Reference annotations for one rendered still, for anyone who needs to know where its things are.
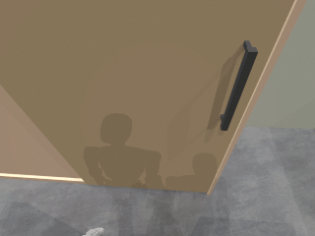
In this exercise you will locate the handle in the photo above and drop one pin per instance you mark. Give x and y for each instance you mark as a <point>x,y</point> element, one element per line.
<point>239,84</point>

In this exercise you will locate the wardrobe door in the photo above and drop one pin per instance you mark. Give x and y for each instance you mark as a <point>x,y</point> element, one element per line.
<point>131,92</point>
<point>24,149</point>

